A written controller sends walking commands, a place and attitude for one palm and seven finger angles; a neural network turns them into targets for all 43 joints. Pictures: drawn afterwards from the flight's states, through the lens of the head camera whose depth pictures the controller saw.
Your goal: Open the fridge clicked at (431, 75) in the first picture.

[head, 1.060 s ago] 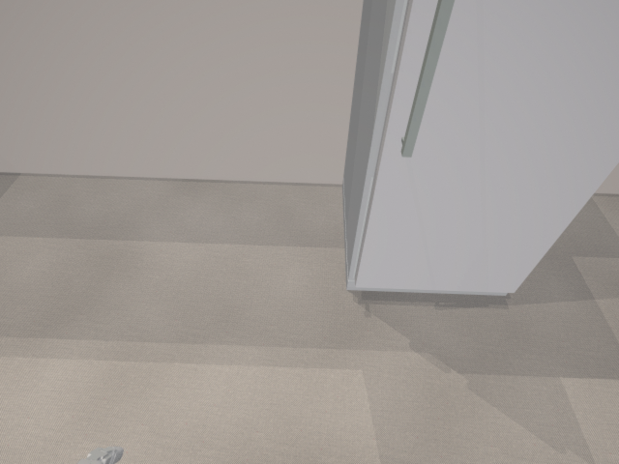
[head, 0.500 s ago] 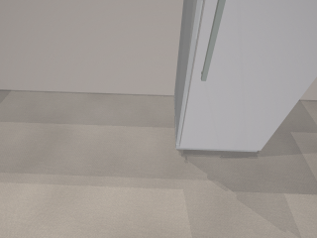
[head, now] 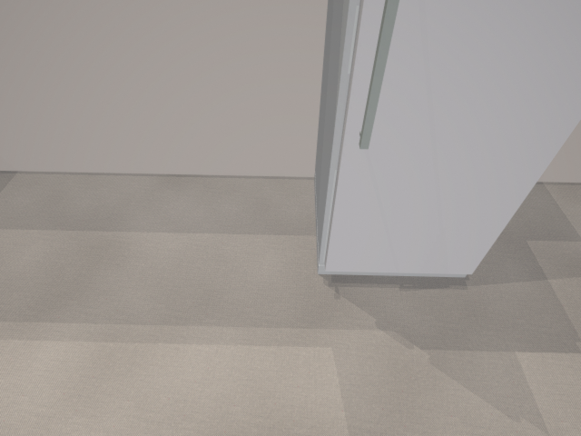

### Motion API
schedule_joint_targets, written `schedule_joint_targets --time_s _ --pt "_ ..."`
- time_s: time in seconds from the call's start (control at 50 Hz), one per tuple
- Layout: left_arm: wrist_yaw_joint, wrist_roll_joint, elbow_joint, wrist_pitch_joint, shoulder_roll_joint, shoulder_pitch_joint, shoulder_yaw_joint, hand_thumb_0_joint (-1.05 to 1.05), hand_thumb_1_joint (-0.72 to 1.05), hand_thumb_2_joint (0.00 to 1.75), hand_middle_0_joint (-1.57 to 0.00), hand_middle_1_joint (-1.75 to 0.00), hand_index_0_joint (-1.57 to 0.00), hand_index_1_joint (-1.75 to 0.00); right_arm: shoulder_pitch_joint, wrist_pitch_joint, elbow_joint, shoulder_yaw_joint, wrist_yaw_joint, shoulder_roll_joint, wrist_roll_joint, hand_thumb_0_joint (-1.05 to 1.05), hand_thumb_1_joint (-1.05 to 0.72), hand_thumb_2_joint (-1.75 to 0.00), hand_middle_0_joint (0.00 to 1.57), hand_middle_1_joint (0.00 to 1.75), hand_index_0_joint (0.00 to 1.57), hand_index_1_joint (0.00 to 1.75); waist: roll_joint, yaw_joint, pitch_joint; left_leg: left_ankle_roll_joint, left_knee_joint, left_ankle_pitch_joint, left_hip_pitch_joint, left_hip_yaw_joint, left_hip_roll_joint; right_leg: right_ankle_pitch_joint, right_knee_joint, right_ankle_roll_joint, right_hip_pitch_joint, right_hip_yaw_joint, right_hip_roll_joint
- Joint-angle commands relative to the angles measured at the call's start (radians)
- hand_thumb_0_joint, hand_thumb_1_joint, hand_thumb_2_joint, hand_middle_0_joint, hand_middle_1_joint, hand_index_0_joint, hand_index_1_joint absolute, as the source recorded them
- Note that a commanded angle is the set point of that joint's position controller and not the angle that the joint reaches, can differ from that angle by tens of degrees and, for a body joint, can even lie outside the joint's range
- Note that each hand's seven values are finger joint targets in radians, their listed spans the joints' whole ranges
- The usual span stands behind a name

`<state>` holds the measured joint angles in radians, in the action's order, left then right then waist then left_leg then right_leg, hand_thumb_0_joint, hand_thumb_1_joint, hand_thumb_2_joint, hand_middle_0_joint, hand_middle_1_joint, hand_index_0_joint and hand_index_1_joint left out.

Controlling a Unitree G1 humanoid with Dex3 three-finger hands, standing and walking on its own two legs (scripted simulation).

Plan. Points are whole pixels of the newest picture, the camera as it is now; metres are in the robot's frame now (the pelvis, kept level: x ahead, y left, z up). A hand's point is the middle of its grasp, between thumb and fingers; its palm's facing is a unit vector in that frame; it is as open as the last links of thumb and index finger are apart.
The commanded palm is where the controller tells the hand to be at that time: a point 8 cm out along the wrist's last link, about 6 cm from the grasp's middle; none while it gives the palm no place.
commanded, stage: look at it before walking up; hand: left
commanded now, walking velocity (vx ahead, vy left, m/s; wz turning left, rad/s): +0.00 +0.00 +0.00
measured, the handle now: (382, 39) +0.80 -0.14 +0.20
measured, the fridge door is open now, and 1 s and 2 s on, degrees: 0 0 0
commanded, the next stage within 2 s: walk to a spot facing it in 0.38 s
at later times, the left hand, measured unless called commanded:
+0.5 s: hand out of the picture +0.07 +0.25 -0.16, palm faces -0.02 -0.94 -0.33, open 7.3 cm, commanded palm none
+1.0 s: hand out of the picture +0.05 +0.16 -0.17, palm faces -0.15 -0.95 -0.26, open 7.3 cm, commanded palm none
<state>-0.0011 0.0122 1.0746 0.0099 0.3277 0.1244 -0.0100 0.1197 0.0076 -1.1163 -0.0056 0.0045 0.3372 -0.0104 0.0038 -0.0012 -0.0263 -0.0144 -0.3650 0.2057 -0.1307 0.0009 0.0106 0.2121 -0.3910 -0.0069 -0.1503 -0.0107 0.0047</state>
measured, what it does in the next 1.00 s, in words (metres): lifts its left foot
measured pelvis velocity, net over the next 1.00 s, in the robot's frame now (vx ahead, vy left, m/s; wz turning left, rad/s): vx -0.02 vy -0.02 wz -0.21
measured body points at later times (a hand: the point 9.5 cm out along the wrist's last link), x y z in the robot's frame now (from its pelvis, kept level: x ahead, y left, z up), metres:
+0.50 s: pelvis +0.00 +0.00 +0.00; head +0.01 +0.00 +0.45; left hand +0.07 +0.30 -0.13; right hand +0.08 -0.29 -0.13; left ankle +0.00 +0.13 -0.75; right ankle +0.00 -0.11 -0.75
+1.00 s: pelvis -0.02 -0.02 -0.01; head +0.01 -0.05 +0.43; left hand +0.06 +0.21 -0.15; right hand +0.01 -0.28 -0.17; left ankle -0.02 +0.13 -0.68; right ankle -0.01 -0.10 -0.75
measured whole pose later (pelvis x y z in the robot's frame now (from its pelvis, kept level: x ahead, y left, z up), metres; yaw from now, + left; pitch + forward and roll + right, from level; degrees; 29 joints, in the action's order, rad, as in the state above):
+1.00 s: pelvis -0.02 -0.02 -0.01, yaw -12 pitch +0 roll +1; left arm 0.00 0.02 0.93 -0.03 0.18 0.25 0.03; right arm 0.14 -0.06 -0.98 0.05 -0.01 0.23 -0.01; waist 0.03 0.03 -0.09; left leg -0.06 -1.08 0.41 -0.45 0.02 0.05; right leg 0.25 -0.58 -0.07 -0.32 -0.02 0.06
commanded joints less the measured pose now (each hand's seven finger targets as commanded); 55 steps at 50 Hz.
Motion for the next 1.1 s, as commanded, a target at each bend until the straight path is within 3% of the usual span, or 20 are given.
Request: schedule_joint_targets --time_s 0.0,0.5,0.54,0.58,0.64,0.7,0.74,0.76,0.78,0.8,0.82,0.84,0.86,0.88,0.9,0.92,0.96,1.08 --pt "-0.011 -0.001 -0.061 0.02 0.215 -0.04 0.049 0.0 0.9 0.9 -0.2 -0.3 -0.2 -0.3 -0.049 0.026 0.065 0.039 -0.018 0.197 0.001 0.0 -0.9 -0.9 0.2 0.3 0.2 0.3 -0.016 0.002 0.049 0.038 0.055 -0.109 0.002 -0.088 0.102 -0.121 0.072 -0.029 0.003 -0.111 -0.125" --pt "-0.009 -0.001 -0.056 0.012 0.211 -0.034 0.05 0.0 0.9 0.9 -0.2 -0.3 -0.2 -0.3 -0.042 0.026 0.064 0.042 -0.023 0.2 0.001 0.0 -0.9 -0.9 0.2 0.3 0.2 0.3 0.004 0.0 0.043 0.034 0.057 -0.136 0.031 -0.078 0.115 -0.163 0.068 -0.028 -0.008 -0.112 -0.116" --pt "-0.013 -0.001 -0.057 -0.01 0.133 0.005 0.041 0.0 0.9 0.9 -0.2 -0.3 -0.2 -0.3 0.005 0.014 0.065 0.032 -0.027 0.111 -0.001 0.0 -0.9 -0.9 0.2 0.3 0.2 0.3 0.003 -0.003 0.052 0.023 0.011 -0.166 0.034 -0.041 0.121 -0.234 0.02 -0.02 -0.029 -0.12 -0.113" --pt "-0.013 0.001 -0.074 -0.028 0.108 0.038 0.043 0.0 0.9 0.9 -0.2 -0.3 -0.2 -0.3 0.033 -0.002 0.084 0.037 -0.033 0.087 -0.001 0.0 -0.9 -0.9 0.2 0.3 0.2 0.3 -0.008 -0.005 0.046 0.017 -0.024 -0.15 0.027 -0.016 0.129 -0.254 -0.024 -0.018 -0.072 -0.133 -0.102" --pt "-0.008 0.005 -0.12 -0.041 0.108 0.051 0.057 0.0 0.9 0.9 -0.2 -0.3 -0.2 -0.3 0.04 -0.013 0.13 0.059 -0.038 0.104 -0.002 0.0 -0.9 -0.9 0.2 0.3 0.2 0.3 0.011 -0.007 0.047 0.034 -0.049 -0.122 0.01 -0.017 0.162 -0.248 -0.11 -0.019 -0.134 -0.138 -0.071" --pt "0.001 0.006 -0.157 -0.049 0.083 0.068 0.066 0.0 0.9 0.9 -0.2 -0.3 -0.2 -0.3 0.029 -0.016 0.171 0.078 -0.04 0.12 -0.004 0.0 -0.9 -0.9 0.2 0.3 0.2 0.3 0.097 -0.003 0.047 0.076 -0.03 -0.111 -0.001 -0.051 0.235 -0.157 -0.258 -0.005 -0.206 -0.095 -0.02" --pt "0.006 0.007 -0.175 -0.054 0.052 0.085 0.072 0.0 0.9 0.9 -0.2 -0.3 -0.2 -0.3 0.014 -0.011 0.189 0.089 -0.038 0.121 -0.005 0.0 -0.9 -0.9 0.2 0.3 0.2 0.3 0.176 0.012 0.043 0.146 -0.005 -0.224 -0.023 -0.086 0.33 0.163 -0.42 0.014 -0.233 -0.017 0.003" --pt "0.009 0.007 -0.184 -0.058 0.042 0.096 0.077 0.0 0.9 0.9 -0.2 -0.3 -0.2 -0.3 0.003 -0.01 0.203 0.092 -0.037 0.119 -0.007 0.0 -0.9 -0.9 0.2 0.3 0.2 0.3 0.188 0.015 0.032 0.166 -0.012 -0.244 -0.069 -0.074 0.359 0.25 -0.451 0.017 -0.206 -0.003 -0.02" --pt "0.012 0.008 -0.188 -0.056 0.033 0.117 0.083 0.0 0.9 0.9 -0.2 -0.3 -0.2 -0.3 -0.015 -0.01 0.214 0.093 -0.038 0.111 -0.01 0.0 -0.9 -0.9 0.2 0.3 0.2 0.3 0.168 0.033 0.026 0.154 -0.061 -0.28 -0.102 -0.045 0.346 0.242 -0.401 0.013 -0.16 -0.002 -0.033" --pt "0.015 0.01 -0.182 -0.05 0.029 0.167 0.089 0.0 0.9 0.9 -0.2 -0.3 -0.2 -0.3 -0.031 -0.012 0.222 0.095 -0.037 0.107 -0.012 0.0 -0.9 -0.9 0.2 0.3 0.2 0.3 0.135 0.06 0.025 0.115 -0.153 -0.255 -0.145 0.016 0.31 0.15 -0.299 0.01 -0.086 0.012 -0.034" --pt "0.013 0.016 -0.168 -0.038 0.068 0.232 0.099 0.0 0.9 0.9 -0.2 -0.3 -0.2 -0.3 -0.044 -0.02 0.233 0.096 -0.033 0.089 -0.007 0.0 -0.9 -0.9 0.2 0.3 0.2 0.3 -0.014 0.091 0.038 0.04 -0.358 -0.112 -0.222 0.096 0.217 -0.083 -0.116 -0.011 -0.012 -0.077 -0.077" --pt "-0.004 0.028 -0.177 -0.022 0.179 0.246 0.12 0.0 0.9 0.9 -0.2 -0.3 -0.2 -0.3 -0.016 -0.023 0.27 0.081 -0.026 -0.003 0.001 0.0 -0.9 -0.9 0.2 0.3 0.2 0.3 -0.356 0.073 0.035 -0.045 -0.635 0.316 -0.454 0.164 0.037 -0.33 0.056 -0.112 0.049 -0.509 -0.341" --pt "-0.015 0.008 -0.181 -0.024 0.166 0.271 0.119 0.0 0.9 0.9 -0.2 -0.3 -0.2 -0.3 -0.055 -0.032 0.28 0.081 -0.033 0.025 0.001 0.0 -0.9 -0.9 0.2 0.3 0.2 0.3 -0.269 0.099 0.047 -0.034 -0.737 0.38 -0.413 -0.006 0.031 -0.307 0.124 -0.183 -0.04 -0.574 -0.358" --pt "-0.019 0.01 -0.191 -0.028 0.149 0.207 0.118 0.0 0.9 0.9 -0.2 -0.3 -0.2 -0.3 -0.06 -0.032 0.271 0.087 -0.032 0.013 0.003 0.0 -0.9 -0.9 0.2 0.3 0.2 0.3 -0.203 0.063 0.017 -0.03 -0.798 0.325 -0.443 -0.041 0.046 -0.178 0.121 -0.211 -0.064 -0.554 -0.327" --pt "-0.017 0.007 -0.21 -0.029 0.119 0.149 0.112 0.0 0.9 0.9 -0.2 -0.3 -0.2 -0.3 -0.04 -0.031 0.256 0.089 -0.03 0.021 0.0 0.0 -0.9 -0.9 0.2 0.3 0.2 0.3 -0.131 0.038 0.002 -0.033 -0.811 0.247 -0.44 -0.053 0.062 -0.123 0.106 -0.203 -0.078 -0.484 -0.28" --pt "-0.02 0.006 -0.219 -0.024 0.096 0.119 0.11 0.0 0.9 0.9 -0.2 -0.3 -0.2 -0.3 -0.014 -0.029 0.243 0.089 -0.026 0.013 -0.005 0.0 -0.9 -0.9 0.2 0.3 0.2 0.3 -0.099 0.021 0.029 -0.041 -0.791 0.199 -0.423 -0.042 0.072 -0.154 0.088 -0.191 -0.066 -0.43 -0.251" --pt "-0.019 0.008 -0.224 -0.019 0.082 0.121 0.109 0.0 0.9 0.9 -0.2 -0.3 -0.2 -0.3 0.014 -0.029 0.232 0.085 -0.027 -0.007 -0.007 0.0 -0.9 -0.9 0.2 0.3 0.2 0.3 -0.106 0.015 0.08 -0.053 -0.74 0.171 -0.394 -0.022 0.063 -0.219 0.061 -0.175 -0.028 -0.368 -0.214" --pt "-0.013 0.01 -0.208 -0.025 0.081 0.184 0.122 0.0 0.9 0.9 -0.2 -0.3 -0.2 -0.3 -0.019 -0.031 0.253 0.084 -0.033 -0.023 -0.004 0.0 -0.9 -0.9 0.2 0.3 0.2 0.3 -0.114 0.048 0.096 -0.059 -0.604 0.183 -0.377 -0.014 0.031 -0.211 0.063 -0.177 0.013 -0.418 -0.181"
